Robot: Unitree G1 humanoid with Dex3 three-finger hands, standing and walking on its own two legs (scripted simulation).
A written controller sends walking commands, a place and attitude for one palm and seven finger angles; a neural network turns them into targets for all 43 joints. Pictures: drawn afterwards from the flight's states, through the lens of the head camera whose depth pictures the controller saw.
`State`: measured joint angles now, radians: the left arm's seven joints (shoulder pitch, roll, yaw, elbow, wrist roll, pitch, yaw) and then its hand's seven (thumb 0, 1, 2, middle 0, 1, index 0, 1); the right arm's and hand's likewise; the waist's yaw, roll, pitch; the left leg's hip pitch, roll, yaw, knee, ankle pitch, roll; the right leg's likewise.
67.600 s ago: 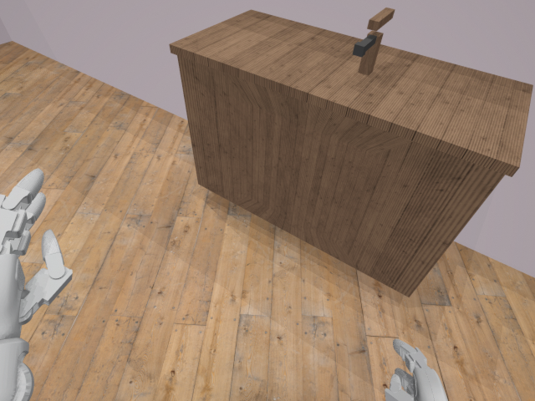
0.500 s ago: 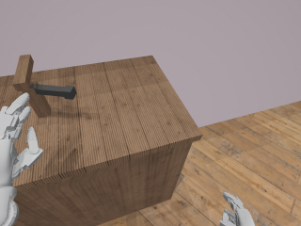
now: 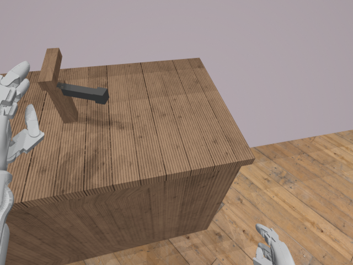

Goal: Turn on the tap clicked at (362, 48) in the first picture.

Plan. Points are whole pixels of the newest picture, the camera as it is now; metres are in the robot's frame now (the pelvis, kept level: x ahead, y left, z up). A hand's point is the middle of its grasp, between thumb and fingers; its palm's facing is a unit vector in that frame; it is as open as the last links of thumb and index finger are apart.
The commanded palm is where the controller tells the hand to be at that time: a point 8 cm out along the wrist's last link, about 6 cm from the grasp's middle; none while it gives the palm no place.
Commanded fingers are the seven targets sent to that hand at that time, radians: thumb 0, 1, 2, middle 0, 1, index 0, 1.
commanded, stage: turn the palm inward beside the body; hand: left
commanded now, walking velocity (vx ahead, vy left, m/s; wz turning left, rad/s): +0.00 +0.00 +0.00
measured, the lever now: (101, 95) +0.44 +0.25 +0.12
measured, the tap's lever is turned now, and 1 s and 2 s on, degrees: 66 66 66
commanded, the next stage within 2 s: none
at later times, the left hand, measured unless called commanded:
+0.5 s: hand (63, 167) +0.22 +0.23 +0.16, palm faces +0.46 -0.83 -0.33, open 7.4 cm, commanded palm +0.16 +0.26 +0.18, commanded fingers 0.00 0.90 0.90 -0.20 -0.30 -0.20 -0.30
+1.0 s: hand (82, 178) +0.21 +0.19 +0.17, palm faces +0.45 -0.86 -0.24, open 7.4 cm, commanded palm +0.15 +0.23 +0.18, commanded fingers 0.00 0.90 0.90 -0.20 -0.30 -0.20 -0.30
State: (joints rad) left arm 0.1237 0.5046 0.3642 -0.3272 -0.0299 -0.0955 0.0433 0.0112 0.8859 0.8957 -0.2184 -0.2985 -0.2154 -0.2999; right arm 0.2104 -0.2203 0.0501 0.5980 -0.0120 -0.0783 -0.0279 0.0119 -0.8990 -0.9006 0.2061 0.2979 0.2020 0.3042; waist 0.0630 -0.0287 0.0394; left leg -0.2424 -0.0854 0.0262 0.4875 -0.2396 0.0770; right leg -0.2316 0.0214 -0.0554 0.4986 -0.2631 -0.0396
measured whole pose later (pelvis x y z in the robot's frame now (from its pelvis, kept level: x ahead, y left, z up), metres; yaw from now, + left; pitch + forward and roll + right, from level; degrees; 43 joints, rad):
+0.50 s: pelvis -0.02 -0.04 -0.01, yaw +2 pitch -2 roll +0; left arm 0.15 0.38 0.28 -0.32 -0.09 0.18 0.11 0.01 0.90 0.90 -0.20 -0.30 -0.20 -0.30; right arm 0.11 -0.24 0.06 0.66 0.04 -0.06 -0.07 0.01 -0.90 -0.90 0.21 0.30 0.20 0.30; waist 0.08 0.06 -0.01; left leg -0.33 -0.04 -0.03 0.66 -0.30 0.03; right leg -0.29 0.06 -0.12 0.61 -0.31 -0.08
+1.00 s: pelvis +0.02 -0.06 -0.01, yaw +1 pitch +0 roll +1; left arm 0.42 0.32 0.30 -0.54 -0.20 0.14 0.11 0.01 0.89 0.90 -0.21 -0.30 -0.21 -0.30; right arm 0.18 -0.26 0.02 0.64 0.06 -0.16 -0.08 0.01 -0.90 -0.90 0.20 0.30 0.20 0.30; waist 0.08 0.03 -0.08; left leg -0.30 -0.04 -0.02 0.63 -0.33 0.01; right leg -0.27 0.07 -0.10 0.62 -0.36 -0.11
